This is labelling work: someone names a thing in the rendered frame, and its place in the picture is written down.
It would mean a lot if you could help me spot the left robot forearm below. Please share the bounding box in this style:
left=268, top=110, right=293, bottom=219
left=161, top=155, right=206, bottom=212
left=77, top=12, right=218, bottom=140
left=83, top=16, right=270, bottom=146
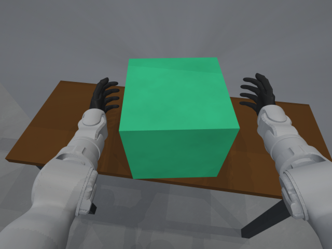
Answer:
left=31, top=108, right=108, bottom=205

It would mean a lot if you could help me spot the left robot hand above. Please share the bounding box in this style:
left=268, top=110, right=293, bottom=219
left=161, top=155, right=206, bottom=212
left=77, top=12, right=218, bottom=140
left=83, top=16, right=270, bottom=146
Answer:
left=89, top=77, right=120, bottom=113

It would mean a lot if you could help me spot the table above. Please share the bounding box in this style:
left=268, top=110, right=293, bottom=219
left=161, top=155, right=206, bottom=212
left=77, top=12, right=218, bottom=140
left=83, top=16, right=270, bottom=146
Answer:
left=5, top=80, right=332, bottom=239

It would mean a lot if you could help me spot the carton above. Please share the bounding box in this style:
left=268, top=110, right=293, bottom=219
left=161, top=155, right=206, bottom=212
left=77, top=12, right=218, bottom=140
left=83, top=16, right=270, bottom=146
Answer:
left=119, top=58, right=240, bottom=179

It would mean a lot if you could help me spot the robot left upper arm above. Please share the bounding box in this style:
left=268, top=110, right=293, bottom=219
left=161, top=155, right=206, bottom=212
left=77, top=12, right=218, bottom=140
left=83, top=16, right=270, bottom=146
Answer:
left=0, top=158, right=98, bottom=249

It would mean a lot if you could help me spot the right robot forearm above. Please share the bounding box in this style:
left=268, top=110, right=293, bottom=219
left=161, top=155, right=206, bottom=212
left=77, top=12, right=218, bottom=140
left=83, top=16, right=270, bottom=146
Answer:
left=257, top=105, right=332, bottom=175

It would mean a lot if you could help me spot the right robot hand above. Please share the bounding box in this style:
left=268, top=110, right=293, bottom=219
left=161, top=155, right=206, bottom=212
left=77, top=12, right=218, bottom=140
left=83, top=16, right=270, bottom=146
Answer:
left=239, top=73, right=276, bottom=116

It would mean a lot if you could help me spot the robot right upper arm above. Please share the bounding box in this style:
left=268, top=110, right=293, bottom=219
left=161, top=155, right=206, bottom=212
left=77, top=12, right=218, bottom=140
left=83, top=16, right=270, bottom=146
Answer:
left=279, top=161, right=332, bottom=249

